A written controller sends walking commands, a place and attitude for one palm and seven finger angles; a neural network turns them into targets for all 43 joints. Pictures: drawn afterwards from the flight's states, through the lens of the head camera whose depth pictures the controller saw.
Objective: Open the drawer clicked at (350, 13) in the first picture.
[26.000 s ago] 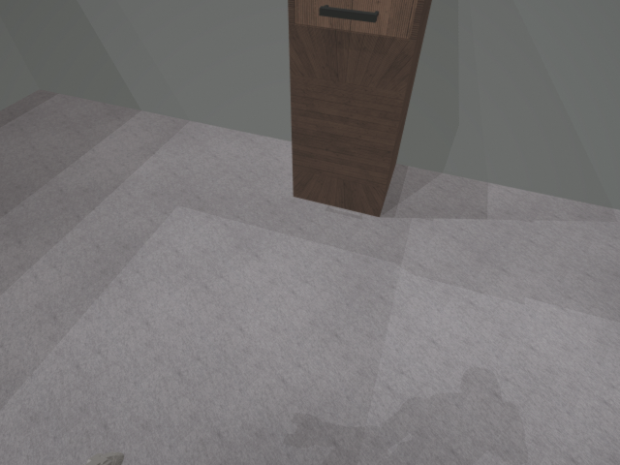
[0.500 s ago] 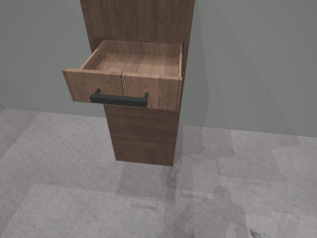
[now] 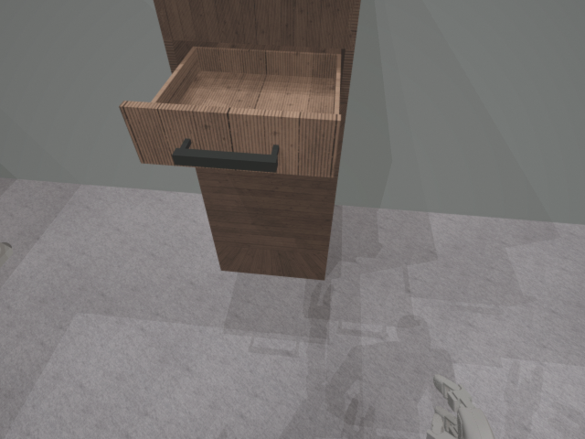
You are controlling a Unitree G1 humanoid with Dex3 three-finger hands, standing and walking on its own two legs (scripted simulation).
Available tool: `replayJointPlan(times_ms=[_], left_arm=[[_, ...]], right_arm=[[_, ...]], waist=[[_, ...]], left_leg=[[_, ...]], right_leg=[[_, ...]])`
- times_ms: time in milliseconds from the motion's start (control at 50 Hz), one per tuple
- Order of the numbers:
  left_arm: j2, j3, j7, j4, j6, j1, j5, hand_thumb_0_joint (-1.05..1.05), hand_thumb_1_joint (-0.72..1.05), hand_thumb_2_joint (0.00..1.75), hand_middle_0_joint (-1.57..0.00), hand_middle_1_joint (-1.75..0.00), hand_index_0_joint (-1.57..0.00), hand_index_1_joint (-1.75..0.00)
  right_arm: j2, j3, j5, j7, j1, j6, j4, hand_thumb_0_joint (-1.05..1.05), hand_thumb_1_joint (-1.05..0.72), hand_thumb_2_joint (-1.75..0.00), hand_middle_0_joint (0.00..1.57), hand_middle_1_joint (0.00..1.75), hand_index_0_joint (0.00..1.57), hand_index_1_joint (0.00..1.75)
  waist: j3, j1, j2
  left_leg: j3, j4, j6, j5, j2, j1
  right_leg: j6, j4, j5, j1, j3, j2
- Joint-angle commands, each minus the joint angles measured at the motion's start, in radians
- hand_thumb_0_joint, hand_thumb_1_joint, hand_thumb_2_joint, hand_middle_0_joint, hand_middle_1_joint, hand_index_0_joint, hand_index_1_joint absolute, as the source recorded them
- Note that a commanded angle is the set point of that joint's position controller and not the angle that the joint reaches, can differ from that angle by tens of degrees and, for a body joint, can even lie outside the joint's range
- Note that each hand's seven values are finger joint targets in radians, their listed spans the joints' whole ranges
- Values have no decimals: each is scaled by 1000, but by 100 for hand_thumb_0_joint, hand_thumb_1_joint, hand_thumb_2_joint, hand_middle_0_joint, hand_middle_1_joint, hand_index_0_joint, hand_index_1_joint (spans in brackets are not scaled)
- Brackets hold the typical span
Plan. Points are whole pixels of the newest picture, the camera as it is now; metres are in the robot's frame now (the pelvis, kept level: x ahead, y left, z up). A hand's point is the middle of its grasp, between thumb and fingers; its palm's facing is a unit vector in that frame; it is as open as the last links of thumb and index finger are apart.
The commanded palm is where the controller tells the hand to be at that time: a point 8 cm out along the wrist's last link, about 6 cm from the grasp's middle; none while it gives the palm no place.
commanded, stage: let the arm hang, fingers relaxed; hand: left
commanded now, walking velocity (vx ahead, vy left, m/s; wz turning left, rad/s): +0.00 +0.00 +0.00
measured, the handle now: (228, 153) +0.56 +0.15 +0.09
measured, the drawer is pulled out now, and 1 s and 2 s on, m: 0.29 0.29 0.29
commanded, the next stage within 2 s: look to check the result in 1.08 s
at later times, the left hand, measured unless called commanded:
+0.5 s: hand out of the picture -0.14 +0.17 -0.17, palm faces +0.11 -0.97 -0.22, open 7.2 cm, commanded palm none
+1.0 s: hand out of the picture +0.01 +0.17 -0.17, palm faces +0.09 -0.97 -0.21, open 7.3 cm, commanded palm none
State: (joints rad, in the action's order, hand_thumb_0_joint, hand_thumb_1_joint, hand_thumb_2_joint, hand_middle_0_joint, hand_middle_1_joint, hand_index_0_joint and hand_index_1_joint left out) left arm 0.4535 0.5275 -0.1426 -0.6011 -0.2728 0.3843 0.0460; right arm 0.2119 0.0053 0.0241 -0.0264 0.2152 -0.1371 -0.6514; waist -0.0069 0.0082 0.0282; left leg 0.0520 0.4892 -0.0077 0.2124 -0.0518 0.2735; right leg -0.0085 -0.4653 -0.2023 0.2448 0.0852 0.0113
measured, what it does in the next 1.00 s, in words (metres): stands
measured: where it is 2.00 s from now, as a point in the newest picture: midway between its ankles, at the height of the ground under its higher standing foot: outside the picture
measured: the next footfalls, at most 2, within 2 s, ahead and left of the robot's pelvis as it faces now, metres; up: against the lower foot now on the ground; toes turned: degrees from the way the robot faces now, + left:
none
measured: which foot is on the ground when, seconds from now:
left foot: down 0.00-1.00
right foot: down 0.00-1.00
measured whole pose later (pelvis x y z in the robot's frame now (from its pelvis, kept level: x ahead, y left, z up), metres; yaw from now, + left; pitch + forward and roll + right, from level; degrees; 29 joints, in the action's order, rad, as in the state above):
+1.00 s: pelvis -0.02 -0.01 +0.00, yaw +3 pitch -2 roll +0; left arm 0.16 0.03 -0.03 1.09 0.00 0.23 -0.01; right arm 0.13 -0.02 -0.02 -0.03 0.30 0.01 -1.10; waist 0.04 0.02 0.02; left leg -0.02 0.45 -0.02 0.16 -0.02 0.25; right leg -0.03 -0.46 -0.24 0.19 0.02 -0.02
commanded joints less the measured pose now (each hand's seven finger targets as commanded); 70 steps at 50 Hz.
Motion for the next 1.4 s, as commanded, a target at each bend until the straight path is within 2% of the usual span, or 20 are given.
replayJointPlan(times_ms=[0,40,60,80,100,120,140,160,180,220,260,280,360,400,580,760,940,1080,1360,1380], left_arm=[[-117,-405,139,721,266,15,-81,0,90,90,-20,-30,-20,-30],[-103,-418,142,799,277,-41,-80,0,90,90,-20,-30,-20,-30],[-87,-423,145,867,274,-44,-81,0,90,90,-20,-30,-20,-30],[-69,-427,146,950,273,-41,-84,0,90,90,-20,-30,-20,-30],[-32,-426,144,1021,271,-44,-88,0,90,90,-20,-30,-20,-30],[-11,-438,144,1094,277,-75,-86,0,90,90,-20,-30,-20,-30],[-7,-452,140,1160,282,-136,-83,0,90,90,-20,-30,-20,-30],[-21,-460,136,1219,287,-165,-79,0,90,90,-20,-30,-20,-30],[-25,-470,131,1272,292,-187,-76,0,90,90,-20,-30,-20,-30],[-63,-480,128,1379,286,-185,-66,0,90,90,-20,-30,-20,-30],[-121,-469,123,1470,288,-125,-62,0,90,90,-20,-30,-20,-30],[-113,-469,124,1509,292,-99,-62,0,90,90,-20,-30,-20,-30],[-142,-476,128,1615,291,-29,-60,0,90,90,-20,-30,-20,-30],[-155,-480,125,1651,287,-12,-62,0,90,90,-20,-30,-20,-30],[-166,-480,112,1714,280,19,-61,0,90,90,-20,-30,-20,-30],[-186,-473,108,1696,284,-24,-62,0,90,90,-20,-30,-20,-30],[-178,-471,108,1676,270,-75,-59,0,90,90,-20,-30,-20,-30],[-154,-471,110,1676,266,-101,-56,0,90,90,-20,-30,-20,-30],[-120,-477,111,1692,264,-139,-56,0,90,90,-20,-30,-20,-30],[-117,-476,111,1689,263,-131,-56,0,90,90,-20,-30,-20,-30]], right_arm=[[256,-95,-25,32,-57,7,-103,0,-90,-90,20,30,20,30],[233,-67,-46,21,-73,52,-81,0,-90,-90,20,30,20,30],[234,-61,-54,19,-96,63,-85,0,-90,-90,20,30,20,30],[223,-56,-53,19,-116,72,-88,0,-90,-90,20,30,20,30],[199,-54,-45,18,-109,82,-92,0,-90,-90,20,30,20,30],[152,-46,-37,25,-70,99,-106,0,-90,-90,20,30,20,30],[142,-41,-45,21,-52,124,-131,0,-90,-90,20,30,20,30],[143,-41,-51,17,-49,139,-153,0,-90,-90,20,30,20,30],[136,-41,-50,16,-29,148,-171,0,-90,-90,20,30,20,30],[108,-29,-45,12,15,143,-228,0,-90,-90,20,30,20,30],[105,-32,-51,4,8,147,-266,0,-90,-90,20,30,20,30],[110,-33,-49,2,7,153,-277,0,-90,-90,20,30,20,30],[90,-44,-49,-5,82,161,-334,0,-90,-90,20,30,20,30],[82,-47,-47,-7,119,162,-357,0,-90,-90,20,30,20,30],[45,-48,-42,-7,182,163,-415,0,-90,-90,20,30,20,30],[-1,-42,-51,-4,181,159,-428,0,-90,-90,20,30,20,30],[11,-44,-46,-9,143,136,-424,0,-90,-90,20,30,20,30],[38,-48,-41,-11,113,136,-423,0,-90,-90,20,30,20,30],[90,-50,-39,-10,47,138,-428,0,-90,-90,20,30,20,30],[89,-50,-37,-11,37,138,-426,0,-90,-90,20,30,20,30]], waist=[[-96,24,127],[-77,5,-10],[-77,-20,-83],[-82,-39,-144],[-83,-36,-213],[-43,2,-219],[-40,17,-306],[-10,12,-297],[12,24,-220],[-12,38,-8],[20,13,137],[56,-2,163],[45,-4,136],[40,-2,60],[110,1,-52],[169,1,-31],[108,-6,16],[87,-6,-19],[61,4,4],[62,-1,-23]], left_leg=[[-191,-77,99,-386,-173,61],[-272,-86,164,-356,-200,99],[-240,-44,154,-372,-181,98],[-189,-3,115,-320,-137,111],[-127,71,66,-187,-47,121],[-75,107,32,1,24,86],[-50,138,18,109,61,33],[-51,161,20,152,65,17],[-50,151,19,116,57,-27],[-83,34,20,-74,16,-102],[-148,-67,29,52,-36,-43],[-168,-101,36,117,-41,-5],[-181,-166,42,254,-42,19],[-185,-167,45,237,-47,10],[-141,-120,38,139,-22,-24],[-134,-125,32,131,-16,8],[-133,-133,27,-29,-35,-22],[-128,-133,25,-60,-41,-67],[-126,-144,22,-90,-51,-119],[-124,-142,25,-91,-52,-128]], right_leg=[[7,-282,-153,112,-71,20],[7,-354,-267,119,-119,4],[1,-266,-219,66,-117,10],[-9,-159,-55,-8,-125,24],[-33,-36,91,-46,-217,92],[-73,66,69,39,-301,194],[-97,115,-3,92,-324,192],[-109,143,-42,112,-320,186],[-115,150,-68,144,-302,172],[-83,87,-23,112,-257,118],[-56,106,-187,81,-208,61],[-53,116,-205,64,-199,47],[-50,124,-235,30,-173,33],[-48,135,-231,23,-164,38],[-55,182,-297,99,-180,63],[-50,170,-293,124,-182,68],[-47,132,-66,3,-168,69],[-46,148,-29,-20,-165,69],[-39,159,28,-44,-171,76],[-39,164,26,-41,-169,72]])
